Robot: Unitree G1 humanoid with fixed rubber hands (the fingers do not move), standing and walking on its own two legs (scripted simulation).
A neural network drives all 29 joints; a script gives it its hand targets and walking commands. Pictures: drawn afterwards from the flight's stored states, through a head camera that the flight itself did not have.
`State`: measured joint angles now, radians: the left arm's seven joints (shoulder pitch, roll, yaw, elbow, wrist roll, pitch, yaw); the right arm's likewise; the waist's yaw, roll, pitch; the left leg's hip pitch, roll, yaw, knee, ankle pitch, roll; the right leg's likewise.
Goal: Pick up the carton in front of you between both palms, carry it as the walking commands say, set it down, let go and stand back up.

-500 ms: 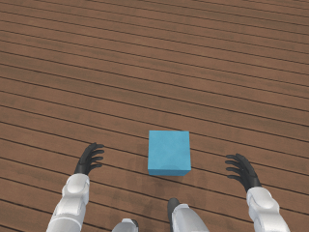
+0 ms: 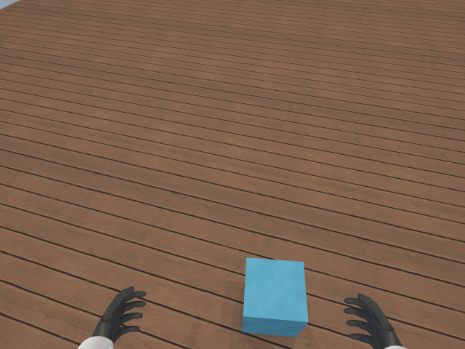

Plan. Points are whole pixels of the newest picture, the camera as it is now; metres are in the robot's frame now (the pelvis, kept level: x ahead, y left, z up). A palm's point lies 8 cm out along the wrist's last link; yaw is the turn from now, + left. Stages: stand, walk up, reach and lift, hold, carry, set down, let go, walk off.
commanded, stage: let go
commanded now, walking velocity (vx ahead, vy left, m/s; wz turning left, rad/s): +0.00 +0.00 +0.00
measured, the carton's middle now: (271, 298) +0.40 -0.11 -0.65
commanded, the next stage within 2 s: stand in 0.22 s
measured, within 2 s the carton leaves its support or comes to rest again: neither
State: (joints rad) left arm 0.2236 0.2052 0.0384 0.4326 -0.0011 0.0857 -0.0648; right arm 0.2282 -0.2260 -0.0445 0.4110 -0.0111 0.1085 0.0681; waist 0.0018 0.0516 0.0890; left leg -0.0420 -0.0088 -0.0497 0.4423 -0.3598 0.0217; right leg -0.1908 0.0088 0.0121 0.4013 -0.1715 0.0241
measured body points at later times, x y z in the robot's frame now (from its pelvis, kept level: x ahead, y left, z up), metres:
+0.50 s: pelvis +0.03 -0.01 -0.01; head +0.03 -0.01 +0.44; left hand +0.13 +0.24 -0.13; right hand +0.11 -0.29 -0.11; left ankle -0.07 +0.10 -0.74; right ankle +0.03 -0.14 -0.74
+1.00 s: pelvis +0.04 -0.01 -0.02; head +0.04 -0.01 +0.43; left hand +0.12 +0.24 -0.16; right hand +0.04 -0.28 -0.15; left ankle -0.07 +0.10 -0.74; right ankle +0.03 -0.14 -0.74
